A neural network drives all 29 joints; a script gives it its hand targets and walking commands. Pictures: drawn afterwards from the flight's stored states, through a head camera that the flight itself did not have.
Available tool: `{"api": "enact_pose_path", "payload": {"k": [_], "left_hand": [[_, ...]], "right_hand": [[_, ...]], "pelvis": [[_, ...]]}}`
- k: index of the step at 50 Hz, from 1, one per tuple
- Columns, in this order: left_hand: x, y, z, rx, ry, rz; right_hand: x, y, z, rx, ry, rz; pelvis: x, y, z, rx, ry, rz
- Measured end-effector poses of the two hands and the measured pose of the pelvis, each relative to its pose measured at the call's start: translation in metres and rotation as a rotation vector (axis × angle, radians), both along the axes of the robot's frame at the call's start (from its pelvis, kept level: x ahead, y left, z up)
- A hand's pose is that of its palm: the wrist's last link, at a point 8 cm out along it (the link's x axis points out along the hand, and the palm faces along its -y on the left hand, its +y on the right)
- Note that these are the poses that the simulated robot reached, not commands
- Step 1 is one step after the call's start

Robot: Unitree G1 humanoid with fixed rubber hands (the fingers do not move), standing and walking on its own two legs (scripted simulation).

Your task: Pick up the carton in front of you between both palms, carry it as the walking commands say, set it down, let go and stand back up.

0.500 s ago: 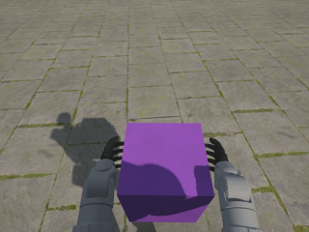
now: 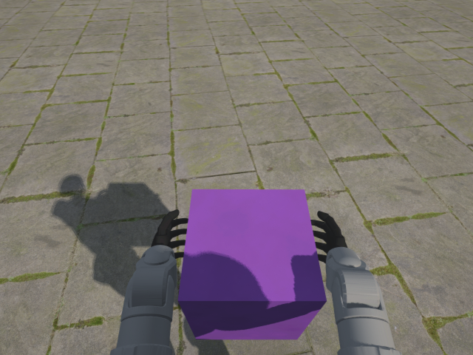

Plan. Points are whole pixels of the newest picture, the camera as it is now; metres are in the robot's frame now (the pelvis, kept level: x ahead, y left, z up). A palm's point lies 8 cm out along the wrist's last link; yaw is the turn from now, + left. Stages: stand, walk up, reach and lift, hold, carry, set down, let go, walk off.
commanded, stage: hold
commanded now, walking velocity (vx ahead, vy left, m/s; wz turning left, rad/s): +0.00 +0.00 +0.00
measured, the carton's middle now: (247, 268) +0.29 +0.00 -0.05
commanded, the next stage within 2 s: set down in 0.12 s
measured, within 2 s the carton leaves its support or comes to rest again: neither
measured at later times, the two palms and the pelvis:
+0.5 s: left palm (173, 235) +0.33 +0.15 -0.01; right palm (328, 250) +0.31 -0.15 -0.01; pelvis -0.02 +0.04 -0.02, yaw -6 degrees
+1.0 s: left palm (185, 260) +0.38 +0.15 -0.21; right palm (301, 263) +0.38 -0.14 -0.20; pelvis -0.04 +0.01 -0.13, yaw -6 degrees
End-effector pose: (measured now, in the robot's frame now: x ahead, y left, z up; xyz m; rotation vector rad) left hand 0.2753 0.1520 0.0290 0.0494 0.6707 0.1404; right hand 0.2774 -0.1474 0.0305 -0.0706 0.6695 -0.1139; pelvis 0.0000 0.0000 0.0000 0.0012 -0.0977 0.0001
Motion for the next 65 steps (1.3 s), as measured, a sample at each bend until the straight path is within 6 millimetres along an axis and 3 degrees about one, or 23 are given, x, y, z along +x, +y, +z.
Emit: {"api": "enact_pose_path", "payload": {"k": [10, 17, 22, 28, 33, 39, 54, 65], "left_hand": [[0.008, -0.001, 0.006, -0.008, -0.012, -0.062], [0.026, 0.005, -0.001, -0.064, 0.001, -0.034], [0.047, 0.000, -0.017, -0.069, 0.020, -0.040], [0.063, -0.006, -0.065, -0.050, 0.045, -0.054], [0.068, -0.006, -0.123, -0.031, 0.034, -0.045], [0.074, -0.002, -0.188, -0.043, -0.003, -0.004], [0.112, 0.006, -0.253, -0.060, -0.004, 0.031], [0.129, 0.017, -0.324, -0.048, 0.003, 0.037]], "right_hand": [[-0.011, -0.001, 0.007, 0.000, -0.011, -0.069], [0.003, 0.006, -0.001, 0.025, 0.000, -0.095], [0.019, 0.002, -0.018, 0.028, 0.018, -0.107], [0.037, -0.005, -0.063, 0.001, 0.045, -0.091], [0.050, -0.004, -0.120, -0.006, 0.036, -0.063], [0.066, -0.001, -0.184, 0.026, 0.001, -0.053], [0.108, 0.006, -0.253, 0.077, 0.003, -0.068], [0.128, 0.017, -0.325, 0.061, 0.011, -0.040]], "pelvis": [[-0.010, 0.017, -0.001, 0.000, -0.036, -0.056], [-0.017, 0.030, -0.007, -0.001, -0.033, -0.082], [-0.022, 0.037, -0.016, 0.003, 0.008, -0.093], [-0.029, 0.040, -0.028, 0.006, 0.154, -0.099], [-0.037, 0.036, -0.045, 0.009, 0.325, -0.096], [-0.042, 0.027, -0.078, 0.013, 0.536, -0.093], [-0.042, 0.012, -0.149, 0.026, 0.781, -0.098], [-0.053, 0.017, -0.203, 0.022, 0.887, -0.102]]}}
